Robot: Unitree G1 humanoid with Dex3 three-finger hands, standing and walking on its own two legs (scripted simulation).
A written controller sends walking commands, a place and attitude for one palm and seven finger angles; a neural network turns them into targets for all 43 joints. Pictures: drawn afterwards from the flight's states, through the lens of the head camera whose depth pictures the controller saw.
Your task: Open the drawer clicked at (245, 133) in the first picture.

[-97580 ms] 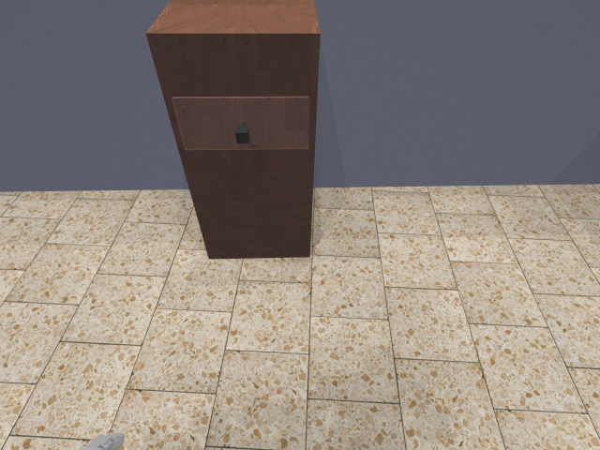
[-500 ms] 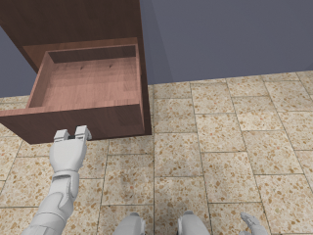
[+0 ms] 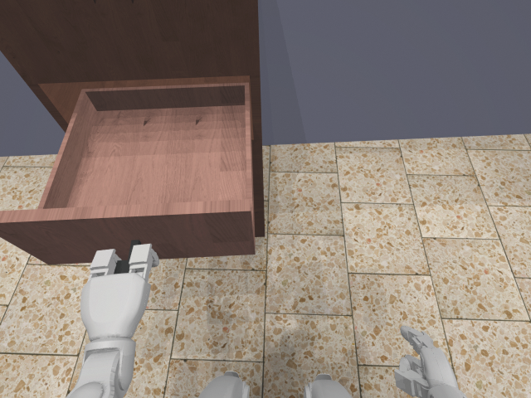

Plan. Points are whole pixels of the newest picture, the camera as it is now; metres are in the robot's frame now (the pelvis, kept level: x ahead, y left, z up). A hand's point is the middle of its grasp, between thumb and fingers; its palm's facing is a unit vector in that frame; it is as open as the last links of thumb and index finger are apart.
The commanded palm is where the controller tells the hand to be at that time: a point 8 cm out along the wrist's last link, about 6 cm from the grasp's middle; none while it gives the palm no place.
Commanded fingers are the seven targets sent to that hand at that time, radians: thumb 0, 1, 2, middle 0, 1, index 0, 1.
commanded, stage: pull the drawer open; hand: left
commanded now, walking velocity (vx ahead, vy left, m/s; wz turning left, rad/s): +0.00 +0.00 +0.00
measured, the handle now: (132, 263) +0.31 +0.25 -0.04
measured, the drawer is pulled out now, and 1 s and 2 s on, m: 0.29 0.30 0.28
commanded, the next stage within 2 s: none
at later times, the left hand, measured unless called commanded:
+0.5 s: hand (131, 309) +0.24 +0.23 -0.05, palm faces -0.04 -0.05 -1.00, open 7.0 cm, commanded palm +0.19 +0.24 +0.00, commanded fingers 0.00 0.90 0.90 -0.40 -1.35 -0.40 -1.35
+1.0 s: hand (131, 310) +0.24 +0.23 -0.05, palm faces -0.04 -0.06 -1.00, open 7.1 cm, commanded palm +0.17 +0.24 +0.00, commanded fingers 0.00 0.90 0.90 -0.40 -1.35 -0.40 -1.35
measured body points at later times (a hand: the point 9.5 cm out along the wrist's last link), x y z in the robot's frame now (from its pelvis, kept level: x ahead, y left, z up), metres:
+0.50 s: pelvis -0.04 -0.01 +0.01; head +0.03 -0.02 +0.45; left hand +0.24 +0.23 +0.00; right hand +0.10 -0.28 -0.11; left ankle -0.05 +0.10 -0.66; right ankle -0.02 -0.12 -0.66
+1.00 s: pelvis +0.00 +0.00 +0.00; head +0.10 +0.00 +0.44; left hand +0.24 +0.23 +0.00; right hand +0.17 -0.24 -0.11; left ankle -0.05 +0.11 -0.66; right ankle -0.02 -0.12 -0.66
